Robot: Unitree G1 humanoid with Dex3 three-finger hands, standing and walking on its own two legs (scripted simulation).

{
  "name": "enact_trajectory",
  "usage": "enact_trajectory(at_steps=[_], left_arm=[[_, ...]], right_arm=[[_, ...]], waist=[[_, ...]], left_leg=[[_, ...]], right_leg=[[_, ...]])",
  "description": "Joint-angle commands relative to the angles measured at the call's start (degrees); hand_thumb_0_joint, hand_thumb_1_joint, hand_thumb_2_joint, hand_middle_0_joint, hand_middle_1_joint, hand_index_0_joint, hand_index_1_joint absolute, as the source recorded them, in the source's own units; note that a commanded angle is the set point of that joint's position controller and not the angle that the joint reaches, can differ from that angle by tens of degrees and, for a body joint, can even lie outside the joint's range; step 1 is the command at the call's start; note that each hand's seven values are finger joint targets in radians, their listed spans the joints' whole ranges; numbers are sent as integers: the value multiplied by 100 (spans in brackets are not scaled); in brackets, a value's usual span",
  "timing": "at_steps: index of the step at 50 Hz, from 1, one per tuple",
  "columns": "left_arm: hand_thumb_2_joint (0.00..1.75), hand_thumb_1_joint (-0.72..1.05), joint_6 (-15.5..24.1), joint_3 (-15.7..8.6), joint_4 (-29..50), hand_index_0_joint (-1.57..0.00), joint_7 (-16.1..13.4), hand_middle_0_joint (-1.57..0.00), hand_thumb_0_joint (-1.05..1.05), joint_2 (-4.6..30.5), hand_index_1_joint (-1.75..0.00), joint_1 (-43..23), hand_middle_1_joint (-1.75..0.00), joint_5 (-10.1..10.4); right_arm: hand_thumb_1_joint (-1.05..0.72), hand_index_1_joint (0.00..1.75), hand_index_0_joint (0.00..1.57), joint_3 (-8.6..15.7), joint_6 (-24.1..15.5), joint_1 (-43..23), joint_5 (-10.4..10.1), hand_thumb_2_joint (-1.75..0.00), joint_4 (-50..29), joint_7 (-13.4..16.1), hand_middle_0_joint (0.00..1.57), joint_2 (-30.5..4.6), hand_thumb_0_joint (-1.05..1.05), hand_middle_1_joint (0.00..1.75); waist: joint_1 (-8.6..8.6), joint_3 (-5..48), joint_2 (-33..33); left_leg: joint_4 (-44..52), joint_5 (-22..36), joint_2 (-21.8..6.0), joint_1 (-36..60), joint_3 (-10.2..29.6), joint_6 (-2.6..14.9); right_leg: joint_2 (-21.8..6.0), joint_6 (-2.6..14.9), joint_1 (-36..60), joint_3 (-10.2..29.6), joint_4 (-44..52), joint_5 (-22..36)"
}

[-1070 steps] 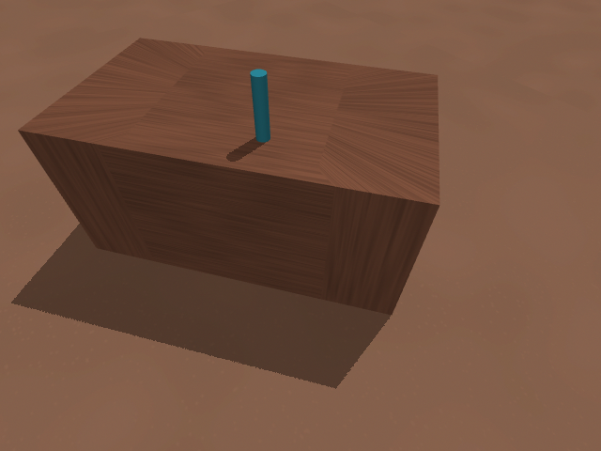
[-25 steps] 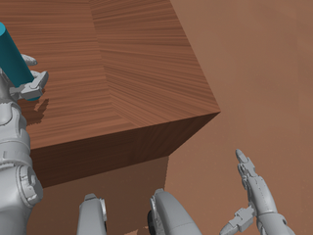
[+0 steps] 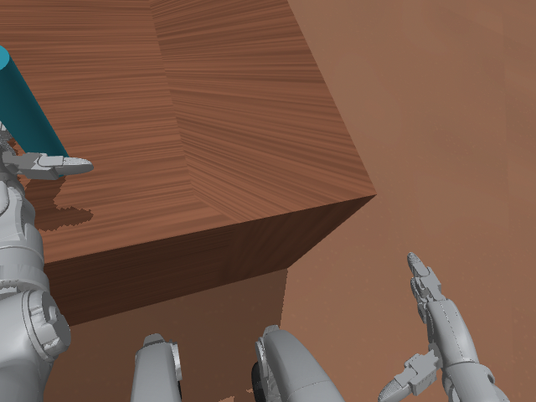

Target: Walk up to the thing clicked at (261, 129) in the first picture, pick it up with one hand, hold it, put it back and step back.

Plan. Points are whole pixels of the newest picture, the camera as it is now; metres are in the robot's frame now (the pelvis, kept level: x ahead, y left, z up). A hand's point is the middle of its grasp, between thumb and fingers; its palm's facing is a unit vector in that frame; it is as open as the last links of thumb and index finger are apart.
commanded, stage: withdraw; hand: left
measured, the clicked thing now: (27, 123) +0.50 +0.24 +0.05
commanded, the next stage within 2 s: rise in 0.18 s
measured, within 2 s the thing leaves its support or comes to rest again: neither
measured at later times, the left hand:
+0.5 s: hand out of the picture +0.46 +0.34 +0.12, palm faces +0.38 -0.90 -0.23, open 17.5 cm
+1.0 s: hand out of the picture +0.27 +0.28 +0.10, palm faces +0.32 -0.88 -0.35, open 16.9 cm
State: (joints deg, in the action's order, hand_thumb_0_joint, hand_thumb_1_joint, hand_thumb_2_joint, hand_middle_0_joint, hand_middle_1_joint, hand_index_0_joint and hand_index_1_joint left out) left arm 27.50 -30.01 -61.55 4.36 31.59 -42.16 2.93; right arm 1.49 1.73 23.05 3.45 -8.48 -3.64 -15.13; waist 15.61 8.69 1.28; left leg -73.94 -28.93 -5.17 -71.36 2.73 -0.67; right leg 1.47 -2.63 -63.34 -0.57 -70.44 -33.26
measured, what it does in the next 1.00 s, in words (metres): rises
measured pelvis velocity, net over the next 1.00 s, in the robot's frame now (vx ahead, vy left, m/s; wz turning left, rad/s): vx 0.03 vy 0.00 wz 0.04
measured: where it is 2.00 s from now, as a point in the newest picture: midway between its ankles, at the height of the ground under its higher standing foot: outside the picture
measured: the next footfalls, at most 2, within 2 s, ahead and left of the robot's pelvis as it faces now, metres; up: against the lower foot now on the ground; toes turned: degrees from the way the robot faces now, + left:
none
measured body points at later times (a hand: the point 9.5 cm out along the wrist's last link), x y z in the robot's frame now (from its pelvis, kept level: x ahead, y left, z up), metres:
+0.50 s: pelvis +0.01 +0.00 +0.05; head +0.10 +0.03 +0.49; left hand +0.43 +0.39 +0.13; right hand +0.16 -0.24 +0.03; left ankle +0.04 +0.12 -0.62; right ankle +0.00 -0.15 -0.62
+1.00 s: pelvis +0.03 +0.00 +0.08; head +0.05 +0.00 +0.53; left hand +0.25 +0.32 +0.12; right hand +0.20 -0.26 +0.07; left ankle +0.04 +0.12 -0.62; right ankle +0.00 -0.15 -0.62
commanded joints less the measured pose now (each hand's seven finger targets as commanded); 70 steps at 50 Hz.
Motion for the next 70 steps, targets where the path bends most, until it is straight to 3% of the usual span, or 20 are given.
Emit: enact_trajectory(at_steps=[1, 6, 11, 15, 16, 19, 24, 28, 30, 31, 35, 36, 40, 43, 50, 54, 55, 59, 65, 70], left_arm=[[6, -47, 396, -353, 2065, -8, 92, -7, 0, 2308, -5, -2627, -6, 75], [0, -54, -123, -125, 1662, -8, 300, -8, 0, 2220, -2, -2663, -3, 58], [0, -58, -777, 193, 674, -8, 610, -6, 0, 1720, 0, -2113, -1, 157], [5, -57, -889, 174, 746, -5, 847, -4, 0, 1652, -5, -2032, -5, 318], [3, -59, -1215, 29, 638, -7, 505, -6, 0, 2685, -6, -1434, -7, -407], [6, -61, -1474, 29, 1353, -6, 102, -6, 0, 2809, -9, -2489, -9, -342], [6, -52, -1712, -267, 1292, -7, -377, -7, 0, 3415, -5, -1902, -5, -612], [6, -44, -1835, 133, 807, -5, -540, -6, 0, 2675, -4, -1328, -3, -641], [7, -45, -1862, 314, 1341, -4, -569, -5, 0, 2518, -4, -1243, -3, -621], [6, -44, -1948, 444, 695, -5, -569, -6, 0, 2197, -4, -716, -3, -631], [7, -44, -2062, 472, 2242, -5, -634, -6, 0, 2226, -4, 42, -4, -519], [6, -40, -2139, 859, 2279, -5, -611, -5, 0, 1633, -4, 345, -3, -470], [7, -38, -2314, 782, 4002, -5, -685, -5, 0, 1248, -4, 2019, -4, -228], [7, -38, -2450, 945, 5484, -4, -760, -5, 0, 672, -4, 3499, -4, -56], [6, -43, -2577, 604, 7112, -4, -1005, -5, 0, 466, -4, 5309, -3, 55], [4, -44, -2578, 1159, 7707, -5, -926, -5, 0, -405, -4, 6238, -4, 109], [5, -43, -2597, 1240, 7651, -5, -910, -5, 0, -451, -4, 6324, -4, 98], [3, -48, -2619, 1412, 7947, -5, -868, -5, 0, -728, -4, 6958, -4, 92], [2, -49, -2513, 1074, 8521, -6, -963, -5, 0, -350, -4, 6437, -5, 71], [2, -48, -2483, 900, 8137, -5, -932, -5, 0, -395, -4, 6959, -5, 85]], right_arm=[[53, 5, 5, 590, -219, 380, -62, -5, -926, 162, 5, -914, 0, 5], [52, 5, 5, 548, -135, 368, -92, -5, -349, 243, 5, -829, 0, 5], [55, 5, 5, 311, -123, 94, -180, -5, 19, 235, 5, -730, 0, 5], [61, 5, 5, 167, -195, -86, -267, -4, -126, 218, 5, -681, 0, 5], [58, 5, 5, 436, -53, 220, -318, -4, -411, 248, 5, -898, 0, 5], [57, 5, 5, 536, 203, 148, -428, -5, -77, 280, 5, -985, 0, 5], [47, 5, 5, 641, 385, 84, -484, -9, -22, 311, 5, -1017, 0, 5], [46, 5, 5, 128, 371, -229, -520, -8, -64, 241, 5, -606, 0, 5], [47, 5, 5, 144, 345, -178, -545, -8, 30, 260, 5, -597, 0, 5], [46, 5, 5, 98, 310, -268, -521, -8, -143, 249, 5, -572, 0, 5], [46, 5, 5, 729, 278, 405, -555, -8, 180, 342, 5, -1089, 0, 5], [45, 5, 5, 464, 232, 349, -582, -8, 81, 301, 5, -850, 0, 5], [44, 5, 5, 790, 171, 455, -725, -9, 157, 392, 5, -997, 0, 5], [44, 5, 5, 650, 156, 368, -818, -8, 101, 446, 5, -751, 0, 5], [46, 5, 5, 888, 255, 452, -825, -7, 334, 609, 5, -654, 0, 5], [47, 5, 5, 562, 161, 381, -789, -7, 138, 623, 6, -301, 0, 5], [46, 5, 5, 475, 150, 393, -779, -7, 211, 629, 6, -254, 0, 5], [51, 5, 5, 964, 39, 360, -694, -6, 165, 749, 6, -644, 0, 5], [50, 5, 5, 912, -117, 386, -662, -6, 277, 931, 6, -547, 0, 5], [52, 5, 5, 914, -219, 445, -629, -5, 176, 989, 6, -554, 0, 5]], waist=[[-415, 3685, -2185], [-375, 3092, -2162], [-455, 2069, -1404], [-568, 2170, -826], [-833, 2626, -1129], [-773, 2444, -1157], [-940, 2516, -930], [-1059, 1935, -1006], [-1139, 2185, -1336], [-1067, 1961, -1034], [-1195, 2225, -1502], [-1155, 1923, -1288], [-1337, 1729, -1119], [-1534, 1166, -798], [-1620, 469, -748], [-1631, 255, -628], [-1592, 159, -622], [-1529, 331, -238], [-1507, 24, -14], [-1636, -175, 67]], left_leg=[[926, 2975, 165, 3960, 57, 25], [1183, 2853, 146, 4020, -9, 26], [1562, 1967, 141, 3421, -61, 106], [1795, 1636, 169, 3316, -128, 159], [2063, 1967, 230, 3905, -194, 70], [2264, 1997, 195, 4179, -155, 16], [2352, 2377, 232, 4403, -242, 128], [2582, 2361, 232, 4448, -266, 72], [2658, 2574, 238, 4825, -316, 48], [2678, 2460, 235, 4738, -318, 48], [2862, 2762, 239, 5409, -363, -42], [2930, 2687, 220, 5364, -336, -65], [3040, 2960, 208, 5480, -321, -71], [3126, 2908, 274, 5167, -386, -46], [3182, 2401, 377, 4749, -539, -10], [3176, 1893, 404, 4633, -595, 14], [3162, 1769, 418, 4549, -605, 25], [3017, 1721, 430, 4570, -585, 70], [3002, 946, 465, 4338, -564, 126], [2987, 694, 507, 4164, -617, 113]], right_leg=[[150, 337, 1130, -167, 828, 2547], [145, 326, 1144, -150, 1150, 2467], [175, 313, 1097, -205, 1551, 1988], [169, 285, 1566, -204, 1762, 1899], [156, 289, 1983, -241, 1940, 2099], [185, 270, 1931, -241, 2048, 2075], [115, 229, 2488, -115, 2272, 2430], [73, 255, 2540, -112, 2465, 2284], [51, 270, 2633, -99, 2544, 2423], [66, 251, 2602, -122, 2609, 2337], [44, 277, 2794, -177, 2743, 2543], [66, 276, 2725, -231, 2761, 2476], [53, 294, 2910, -322, 2761, 2581], [14, 261, 3162, -328, 2772, 2708], [-90, 206, 3381, -179, 2864, 2575], [-134, 199, 3241, -154, 2907, 2138], [-148, 203, 3174, -141, 2892, 2042], [-144, 168, 3038, -151, 2834, 2051], [-189, 133, 2821, -59, 2970, 1211], [-258, 138, 2790, 82, 3157, 708]])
